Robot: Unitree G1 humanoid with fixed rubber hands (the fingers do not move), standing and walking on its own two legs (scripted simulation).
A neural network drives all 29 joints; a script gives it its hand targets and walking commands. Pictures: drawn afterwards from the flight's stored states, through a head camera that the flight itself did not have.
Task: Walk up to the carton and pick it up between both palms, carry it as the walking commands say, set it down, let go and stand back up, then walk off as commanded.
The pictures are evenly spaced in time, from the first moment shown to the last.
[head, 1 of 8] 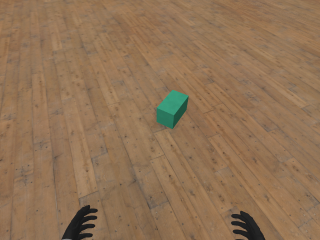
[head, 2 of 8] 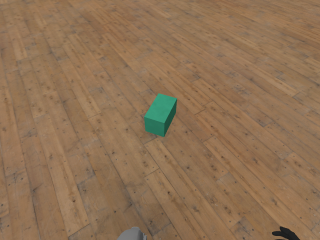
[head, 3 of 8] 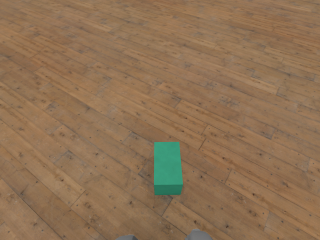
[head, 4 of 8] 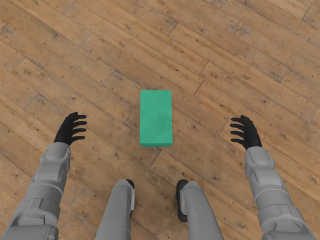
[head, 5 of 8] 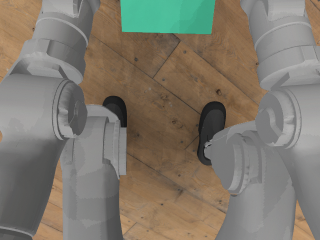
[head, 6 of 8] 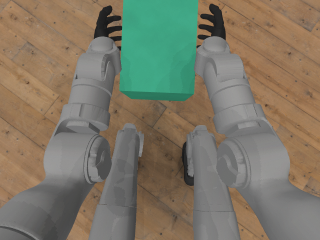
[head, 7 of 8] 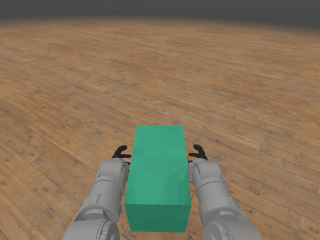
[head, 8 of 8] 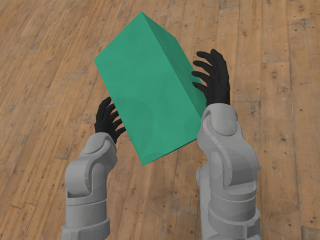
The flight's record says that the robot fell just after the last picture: yes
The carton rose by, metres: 0.71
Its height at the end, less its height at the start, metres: +0.49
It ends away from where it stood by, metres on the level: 2.43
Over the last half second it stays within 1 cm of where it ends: no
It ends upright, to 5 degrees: no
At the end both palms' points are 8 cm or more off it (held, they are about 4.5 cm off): no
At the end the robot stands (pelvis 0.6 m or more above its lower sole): no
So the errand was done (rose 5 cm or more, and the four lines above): no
